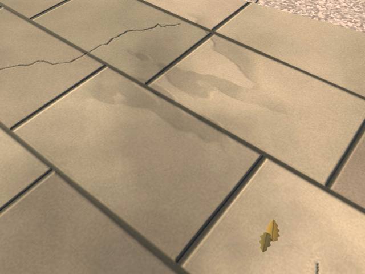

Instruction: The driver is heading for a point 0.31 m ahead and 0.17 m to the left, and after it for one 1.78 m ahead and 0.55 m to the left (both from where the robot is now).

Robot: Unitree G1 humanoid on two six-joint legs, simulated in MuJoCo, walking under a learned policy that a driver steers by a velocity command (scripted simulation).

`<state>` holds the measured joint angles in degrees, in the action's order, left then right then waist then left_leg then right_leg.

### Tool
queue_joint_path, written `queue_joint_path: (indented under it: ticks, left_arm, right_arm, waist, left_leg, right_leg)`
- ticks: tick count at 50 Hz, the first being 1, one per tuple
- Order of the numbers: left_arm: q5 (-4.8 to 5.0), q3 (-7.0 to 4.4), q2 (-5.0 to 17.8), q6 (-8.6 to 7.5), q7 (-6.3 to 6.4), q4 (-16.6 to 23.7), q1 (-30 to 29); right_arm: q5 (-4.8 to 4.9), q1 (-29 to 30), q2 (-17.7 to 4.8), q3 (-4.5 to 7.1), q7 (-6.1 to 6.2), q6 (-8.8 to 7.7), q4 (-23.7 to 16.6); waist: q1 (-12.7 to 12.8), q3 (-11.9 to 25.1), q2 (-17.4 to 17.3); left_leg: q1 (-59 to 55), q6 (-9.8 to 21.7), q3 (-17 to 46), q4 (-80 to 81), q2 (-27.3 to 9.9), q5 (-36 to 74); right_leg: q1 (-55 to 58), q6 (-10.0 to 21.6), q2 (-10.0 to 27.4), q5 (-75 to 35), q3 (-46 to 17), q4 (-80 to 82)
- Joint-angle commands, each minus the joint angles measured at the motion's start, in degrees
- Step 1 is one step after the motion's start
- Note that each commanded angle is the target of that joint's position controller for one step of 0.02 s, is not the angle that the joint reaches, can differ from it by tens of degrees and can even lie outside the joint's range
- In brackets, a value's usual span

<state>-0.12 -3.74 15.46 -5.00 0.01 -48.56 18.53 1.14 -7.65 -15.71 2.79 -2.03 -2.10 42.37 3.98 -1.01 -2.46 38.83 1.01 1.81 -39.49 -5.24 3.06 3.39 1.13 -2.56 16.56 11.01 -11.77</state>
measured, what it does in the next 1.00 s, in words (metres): walks ahead, turning left: left foot, then right foot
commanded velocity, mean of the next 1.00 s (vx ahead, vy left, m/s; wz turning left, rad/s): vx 0.50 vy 0.00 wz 0.54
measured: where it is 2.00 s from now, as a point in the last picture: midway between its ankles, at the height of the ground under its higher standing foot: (141, 209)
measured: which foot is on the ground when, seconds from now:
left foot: up 0.00-0.10, down 0.12-0.60, up 0.62-1.00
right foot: down 0.00-0.10, up 0.12-0.58, down 0.60-1.00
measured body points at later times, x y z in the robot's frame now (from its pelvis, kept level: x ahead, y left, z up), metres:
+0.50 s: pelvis +0.28 +0.05 +0.01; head +0.32 +0.07 +0.45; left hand +0.44 +0.34 -0.08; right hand +0.42 -0.22 -0.10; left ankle +0.20 +0.12 -0.74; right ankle +0.50 -0.07 -0.69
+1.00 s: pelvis +0.54 +0.11 +0.00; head +0.57 +0.12 +0.45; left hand +0.38 +0.35 -0.12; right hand +0.85 +0.03 -0.07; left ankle +0.59 +0.33 -0.69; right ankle +0.51 -0.04 -0.74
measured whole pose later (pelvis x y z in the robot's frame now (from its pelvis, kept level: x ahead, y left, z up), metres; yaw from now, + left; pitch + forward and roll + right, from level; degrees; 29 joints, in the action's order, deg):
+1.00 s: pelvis +0.54 +0.11 +0.00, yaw +33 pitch +2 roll -2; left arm 0.7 -3.7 16.4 -4.7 -0.6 -50.1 20.5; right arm 1.2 -6.0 -16.0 3.3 -1.6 -1.6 34.9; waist 5.9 -1.9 -2.3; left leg 37.4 0.7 2.7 -40.6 -4.9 -2.5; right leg 1.1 0.1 -0.4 16.3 8.9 -13.8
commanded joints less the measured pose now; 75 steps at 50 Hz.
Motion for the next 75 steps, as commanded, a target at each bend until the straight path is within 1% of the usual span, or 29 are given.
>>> queue_joint_path:
  ticks: [1,4,6,7,8,9,10,11,13,21,26,29,30,31,32,34,37,46,51,53,55,56,57,58,59,62,64,67,75]
  left_arm:
    - [0.86,-2.52,10.05,0.66,0.54,1.80,0.35]
    - [1.14,-3.13,12.45,2.05,1.37,2.17,-1.11]
    - [0.91,-2.63,11.96,2.38,2.05,3.10,-2.07]
    - [-1.18,-0.02,4.16,0.94,1.07,6.16,3.28]
    - [-0.29,0.37,5.51,-1.57,0.06,6.53,0.57]
    - [2.20,-0.78,9.23,-2.82,-0.64,8.30,-6.22]
    - [2.23,-0.41,8.50,-3.48,-0.58,9.27,-8.26]
    - [0.56,-0.55,7.94,-3.34,0.01,8.60,-9.46]
    - [-0.41,-1.16,8.68,-2.10,0.17,8.58,-6.59]
    - [-0.32,0.46,4.06,-0.86,-0.21,11.70,-18.29]
    - [0.62,-0.61,7.27,-1.99,-1.36,13.03,-20.94]
    - [0.30,-2.17,9.49,-2.76,-1.04,10.85,-11.69]
    - [-0.72,-3.01,12.12,-2.99,-0.59,10.09,-4.06]
    - [-1.56,-4.21,17.20,-2.31,-0.47,8.58,2.09]
    - [0.07,-3.61,13.62,-1.96,-0.92,8.10,2.45]
    - [-0.15,-1.81,7.75,-1.20,-0.52,9.39,-3.12]
    - [-0.71,-0.89,5.31,-1.13,-0.23,8.26,-6.21]
    - [0.30,-1.82,9.31,-1.13,-0.42,3.58,-3.18]
    - [1.76,-2.10,11.50,0.36,-0.51,0.01,2.05]
    - [2.19,-2.34,12.79,1.05,-0.35,-0.84,1.96]
    - [2.15,-1.94,12.64,1.68,0.20,-1.14,0.73]
    - [0.62,-0.90,10.37,1.24,0.48,0.35,0.52]
    - [-0.83,1.83,3.32,0.33,-0.40,1.70,7.32]
    - [0.49,0.43,8.76,-0.27,-0.65,-0.64,5.55]
    - [2.20,-0.20,10.54,-0.26,-0.79,1.35,0.53]
    - [0.45,0.06,8.05,1.19,0.41,1.48,-3.03]
    - [0.43,0.62,5.29,2.73,0.72,0.15,1.58]
    - [-0.28,1.07,4.21,3.22,1.05,0.53,-1.75]
    - [-1.39,0.29,6.45,4.26,0.79,1.33,-8.09]
  right_arm:
    - [0.01,7.72,-2.94,0.39,-1.20,-0.78,-7.33]
    - [-0.08,2.44,-5.72,1.94,-1.65,-0.33,-7.90]
    - [0.17,-14.89,-11.85,5.32,-0.39,0.11,-3.98]
    - [0.49,-17.16,-18.93,6.79,0.49,0.12,-3.58]
    - [0.25,-18.40,-16.01,5.58,0.40,-0.53,-5.25]
    - [-0.41,-16.93,-12.44,4.47,0.28,-0.98,-4.85]
    - [-0.23,-13.57,-11.04,4.07,0.38,-1.29,-5.07]
    - [-0.08,-9.60,-8.93,3.36,0.39,-1.17,-5.60]
    - [-0.89,-6.17,-7.51,2.84,0.71,-1.37,-7.38]
    - [0.04,-10.39,-10.33,3.71,2.91,-0.93,-5.49]
    - [0.45,-13.07,-9.97,3.78,3.26,-0.26,-4.10]
    - [0.07,-11.32,-7.99,3.28,3.25,0.09,-4.84]
    - [-0.51,-11.33,-4.67,2.02,2.98,-0.09,-5.76]
    - [0.62,-19.01,-0.94,0.88,3.02,-0.60,-7.31]
    - [1.39,-20.18,-5.83,1.43,3.17,-0.80,-6.59]
    - [0.45,-10.57,-10.13,2.78,3.25,-0.16,-7.19]
    - [0.41,-8.60,-7.36,2.90,2.43,0.37,-8.26]
    - [-0.06,0.87,-2.36,0.98,0.93,-0.04,-10.89]
    - [0.19,8.88,-2.49,0.56,-0.55,-0.88,-13.62]
    - [-0.16,7.64,-4.08,1.22,-0.73,-0.95,-13.77]
    - [-1.24,-5.45,-7.95,3.42,-0.17,-1.02,-9.80]
    - [-1.95,-13.63,-11.72,4.52,0.80,-0.71,-7.91]
    - [-2.92,-13.96,-16.36,4.57,1.22,-0.51,-7.96]
    - [-2.25,-15.42,-11.97,3.70,1.14,-0.39,-8.11]
    - [-1.98,-11.62,-10.03,2.76,0.97,-0.56,-7.79]
    - [-1.55,-3.72,-5.89,1.55,0.79,-1.20,-6.75]
    - [-2.04,-0.33,-5.22,1.47,0.68,-1.95,-5.86]
    - [-2.06,1.04,-6.58,1.87,1.37,-1.74,-3.96]
    - [-1.26,-0.99,-4.29,0.36,1.75,-0.45,2.16]
  waist:
    - [0.40,-4.32,4.39]
    - [-3.92,1.08,7.70]
    - [-13.09,10.20,4.50]
    - [-8.68,15.82,-10.55]
    - [-10.31,24.62,-7.42]
    - [-11.90,17.67,-3.56]
    - [-9.77,11.28,-0.30]
    - [-7.38,6.20,4.11]
    - [-3.63,4.27,-0.09]
    - [-6.96,1.62,-2.11]
    - [-7.22,1.23,-3.74]
    - [-2.04,4.38,-4.96]
    - [1.31,11.37,-0.38]
    - [-1.12,18.97,16.80]
    - [-0.74,17.69,18.69]
    - [0.43,5.71,8.16]
    - [-2.39,0.82,9.33]
    - [-0.72,-1.46,5.74]
    - [0.96,-3.98,6.04]
    - [-1.22,-2.50,7.58]
    - [-8.96,5.72,7.37]
    - [-11.87,12.92,3.61]
    - [-7.35,21.90,-12.05]
    - [-10.35,27.98,-6.14]
    - [-9.53,19.54,-5.05]
    - [-4.07,7.64,0.34]
    - [-0.62,7.29,-2.82]
    - [-0.86,7.50,-2.84]
    - [-1.55,4.50,-1.09]
  left_leg:
    - [3.02,1.92,-2.40,3.25,0.53,-4.44]
    - [-8.10,5.17,-7.74,3.44,6.04,-13.58]
    - [-35.50,9.59,-3.43,8.50,7.33,-9.57]
    - [-58.68,19.82,25.88,9.93,-8.21,-13.79]
    - [-65.01,24.54,46.69,19.64,-14.42,-19.16]
    - [-60.74,20.57,38.11,21.38,-12.38,-17.49]
    - [-52.02,18.30,30.47,21.57,-10.05,-13.27]
    - [-43.16,15.59,23.65,22.53,-7.04,-7.37]
    - [-32.84,16.05,19.44,24.44,-4.87,3.50]
    - [-23.54,11.97,12.35,25.33,0.63,-3.69]
    - [-29.01,10.30,20.19,19.81,-2.44,-10.04]
    - [-28.76,7.48,21.15,10.76,0.02,-6.36]
    - [-23.41,5.40,17.08,-3.14,3.39,-10.59]
    - [-3.80,1.09,8.78,-22.65,11.91,-32.74]
    - [5.76,0.20,8.83,-32.59,8.03,-36.79]
    - [6.57,-0.45,6.71,-35.19,3.63,-26.97]
    - [0.96,-0.42,5.55,-29.35,-0.08,-21.15]
    - [0.03,-0.85,1.84,-6.02,0.11,-4.85]
    - [-2.19,1.17,-2.04,4.58,1.77,-6.84]
    - [-6.89,3.13,-3.76,7.26,3.80,-11.34]
    - [-27.28,6.02,-6.09,13.25,7.61,-3.87]
    - [-45.11,8.47,2.35,9.38,0.14,11.49]
    - [-64.01,19.88,28.76,10.62,-18.01,22.81]
    - [-62.13,20.87,32.34,12.66,-18.62,27.74]
    - [-56.18,18.72,21.62,12.59,-16.06,33.94]
    - [-34.90,13.89,10.87,20.14,-9.04,28.80]
    - [-27.29,15.20,6.70,21.79,-8.68,31.65]
    - [-24.48,13.20,1.94,22.26,-5.94,29.52]
    - [-21.87,6.94,3.54,19.12,-2.76,-5.51]
  right_leg:
    - [2.15,7.22,18.80,-29.54,-3.39,0.33]
    - [4.12,5.10,18.46,-56.83,-0.69,-12.32]
    - [-9.35,1.50,14.66,-50.60,1.14,-37.20]
    - [-36.85,-2.41,4.93,-2.66,-0.42,-59.63]
    - [-45.89,-2.23,-0.33,17.85,-14.15,-68.30]
    - [-50.89,-0.94,3.12,13.19,-16.92,-68.83]
    - [-50.49,-0.21,5.54,7.98,-16.22,-64.09]
    - [-47.23,-0.22,7.59,4.75,-15.22,-58.87]
    - [-39.88,-1.71,9.18,2.10,-15.72,-54.66]
    - [-34.04,-5.58,4.50,-19.34,-13.68,-25.22]
    - [-30.26,-3.61,2.95,-17.43,-16.24,-17.09]
    - [-17.33,-0.07,3.18,-13.23,-14.90,-13.32]
    - [-3.90,3.32,11.04,-10.33,-21.89,-14.13]
    - [15.68,12.60,24.36,0.65,-46.62,-10.12]
    - [15.96,14.31,27.61,15.47,-58.48,-5.86]
    - [2.59,9.57,22.29,9.46,-41.32,-4.41]
    - [-8.58,7.90,16.94,-4.80,-27.02,-0.66]
    - [-8.01,9.15,15.80,-20.08,-10.77,3.34]
    - [-1.81,8.52,18.42,-23.72,-9.52,1.87]
    - [0.88,7.59,19.06,-36.39,-8.53,-2.59]
    - [-2.28,4.15,15.17,-53.14,-4.57,-19.42]
    - [-14.54,1.29,12.23,-38.00,-3.89,-33.94]
    - [-36.33,-3.22,2.36,13.55,-5.63,-56.03]
    - [-37.10,-3.29,2.43,21.35,-16.22,-63.67]
    - [-40.94,-2.99,5.15,19.06,-16.16,-64.50]
    - [-35.21,-3.21,9.27,9.06,-13.77,-54.99]
    - [-27.96,-5.00,9.25,6.58,-13.83,-48.09]
    - [-24.22,-5.29,7.74,-0.82,-12.24,-35.69]
    - [-12.37,-1.09,6.56,-17.07,-13.21,-13.20]
Keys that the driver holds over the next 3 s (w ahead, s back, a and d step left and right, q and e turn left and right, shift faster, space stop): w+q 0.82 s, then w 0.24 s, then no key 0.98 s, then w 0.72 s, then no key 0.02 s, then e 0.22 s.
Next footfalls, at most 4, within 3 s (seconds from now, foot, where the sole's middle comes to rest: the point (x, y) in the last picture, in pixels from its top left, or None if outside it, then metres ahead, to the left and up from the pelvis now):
0.12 left None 0.24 0.12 -0.77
0.60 right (208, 257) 0.55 -0.02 -0.77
1.12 left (113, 222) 0.66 0.35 -0.77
1.50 right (158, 182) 0.85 0.20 -0.77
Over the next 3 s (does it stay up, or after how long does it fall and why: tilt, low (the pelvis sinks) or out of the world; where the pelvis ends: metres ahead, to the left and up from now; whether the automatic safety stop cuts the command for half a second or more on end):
stays up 0.98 0.47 0.00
